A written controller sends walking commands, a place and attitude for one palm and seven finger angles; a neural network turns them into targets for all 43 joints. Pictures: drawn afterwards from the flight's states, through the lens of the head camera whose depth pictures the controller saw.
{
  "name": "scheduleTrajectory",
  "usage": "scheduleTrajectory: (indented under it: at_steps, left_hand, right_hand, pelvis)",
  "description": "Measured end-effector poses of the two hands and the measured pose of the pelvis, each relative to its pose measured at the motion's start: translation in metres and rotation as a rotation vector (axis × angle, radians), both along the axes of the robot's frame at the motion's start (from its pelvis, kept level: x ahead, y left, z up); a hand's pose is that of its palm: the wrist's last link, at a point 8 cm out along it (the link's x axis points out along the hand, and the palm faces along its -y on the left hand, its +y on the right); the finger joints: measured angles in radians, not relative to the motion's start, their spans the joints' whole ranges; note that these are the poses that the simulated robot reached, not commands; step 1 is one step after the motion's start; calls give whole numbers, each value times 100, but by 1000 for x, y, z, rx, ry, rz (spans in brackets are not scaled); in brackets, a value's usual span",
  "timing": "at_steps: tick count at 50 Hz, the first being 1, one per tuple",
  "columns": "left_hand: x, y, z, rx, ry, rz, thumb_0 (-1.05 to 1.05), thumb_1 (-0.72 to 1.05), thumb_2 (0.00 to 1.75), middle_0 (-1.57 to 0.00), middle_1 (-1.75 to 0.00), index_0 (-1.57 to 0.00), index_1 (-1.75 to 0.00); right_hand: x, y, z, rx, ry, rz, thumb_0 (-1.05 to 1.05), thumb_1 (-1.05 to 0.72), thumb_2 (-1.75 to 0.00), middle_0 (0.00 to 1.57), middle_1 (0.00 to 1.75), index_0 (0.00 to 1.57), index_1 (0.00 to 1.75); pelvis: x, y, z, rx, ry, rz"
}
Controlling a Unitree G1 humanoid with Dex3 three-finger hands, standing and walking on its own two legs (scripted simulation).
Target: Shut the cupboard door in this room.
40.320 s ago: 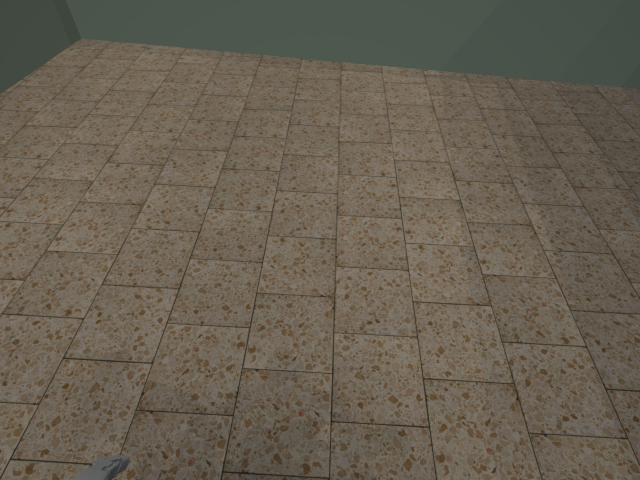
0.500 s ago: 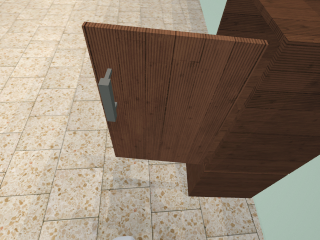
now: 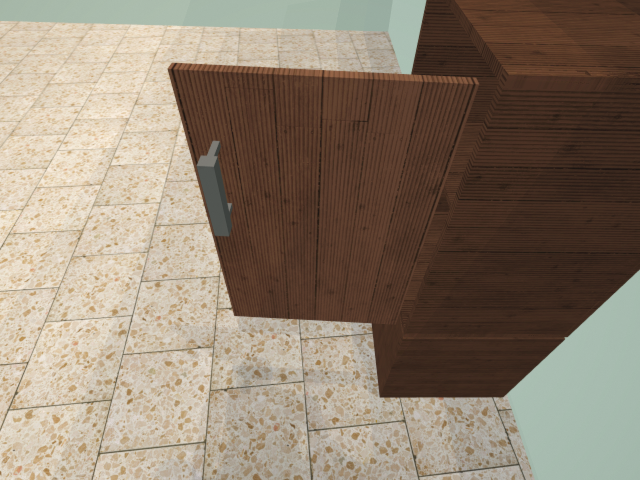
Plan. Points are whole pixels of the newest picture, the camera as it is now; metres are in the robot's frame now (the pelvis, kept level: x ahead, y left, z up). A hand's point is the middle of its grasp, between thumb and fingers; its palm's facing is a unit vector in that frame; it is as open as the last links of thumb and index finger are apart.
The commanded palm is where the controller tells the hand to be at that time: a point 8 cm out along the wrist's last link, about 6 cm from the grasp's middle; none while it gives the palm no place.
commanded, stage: come to a stop and stand still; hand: left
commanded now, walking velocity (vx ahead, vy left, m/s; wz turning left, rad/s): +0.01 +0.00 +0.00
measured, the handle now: (219, 189) +0.49 +0.19 +0.08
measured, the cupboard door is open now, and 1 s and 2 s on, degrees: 87 87 87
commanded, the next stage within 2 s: look again from close up in 0.48 s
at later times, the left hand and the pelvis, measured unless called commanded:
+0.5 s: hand out of the picture +0.00 +0.18 -0.18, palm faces +0.05 -0.99 -0.16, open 7.4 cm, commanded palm none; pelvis +0.01 +0.03 +0.00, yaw +0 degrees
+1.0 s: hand out of the picture +0.00 +0.21 -0.17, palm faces +0.04 -0.96 -0.27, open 7.4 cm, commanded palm none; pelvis -0.03 +0.01 +0.00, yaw +1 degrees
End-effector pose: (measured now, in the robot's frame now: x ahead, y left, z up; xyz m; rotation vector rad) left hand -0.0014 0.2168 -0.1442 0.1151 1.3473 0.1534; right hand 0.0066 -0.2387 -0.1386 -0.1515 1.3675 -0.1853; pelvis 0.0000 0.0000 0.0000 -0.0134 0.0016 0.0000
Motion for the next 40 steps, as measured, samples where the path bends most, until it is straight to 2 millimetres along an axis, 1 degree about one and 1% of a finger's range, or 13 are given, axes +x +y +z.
scheduleTrajectory:
  at_steps: [3,6,8,11,15,19,23,30,35,40]
  left_hand:
    - [-6,10,-9,-15,21,21,1,91,90,-21,-30,-20,-30]
    - [-9,16,-11,-17,50,21,1,91,90,-21,-30,-20,-30]
    - [-8,19,-11,-15,63,18,1,91,90,-20,-30,-20,-30]
    - [-6,21,-8,-12,67,16,1,91,90,-20,-30,-20,-30]
    - [-3,21,-6,-10,68,12,1,91,90,-20,-30,-20,-30]
    - [-2,20,-6,-10,70,13,1,91,90,-20,-30,-20,-30]
    - [-5,19,-6,-14,76,18,1,91,90,-20,-30,-20,-30]
    - [-14,14,-7,-32,93,9,1,91,90,-20,-30,-20,-30]
    - [-12,27,-5,20,44,-7,1,91,90,-20,-30,-20,-30]
    - [-7,39,0,74,-26,-7,1,91,90,-20,-30,-20,-30]
  right_hand:
    - [-18,10,0,-21,54,10,0,-91,-90,20,30,19,29]
    - [-31,23,3,-16,92,9,0,-91,-90,20,30,19,29]
    - [-36,32,2,-4,108,4,0,-91,-90,20,30,19,29]
    - [-38,47,0,24,118,0,0,-91,-90,20,30,20,29]
    - [-32,64,-5,60,102,-4,0,-91,-90,20,30,20,29]
    - [-27,72,-7,72,95,3,1,-92,-90,20,30,20,29]
    - [-26,71,-7,68,91,-3,2,-92,-90,20,30,20,29]
    - [-23,63,-3,47,75,-1,1,-92,-90,20,30,20,29]
    - [-13,42,-4,9,-5,15,1,-92,-90,20,30,20,29]
    - [6,19,-5,-19,-84,26,1,-91,-90,20,30,20,29]
  pelvis:
    - [0,8,-4,-1,-1,13]
    - [3,14,-2,10,-3,6]
    - [5,16,-1,13,-4,5]
    - [7,20,0,12,-7,5]
    - [9,24,1,11,-14,5]
    - [9,26,1,11,-20,5]
    - [9,28,2,12,-22,4]
    - [6,28,2,16,-21,4]
    - [-1,24,-2,23,-12,25]
    - [-9,17,-5,12,-26,23]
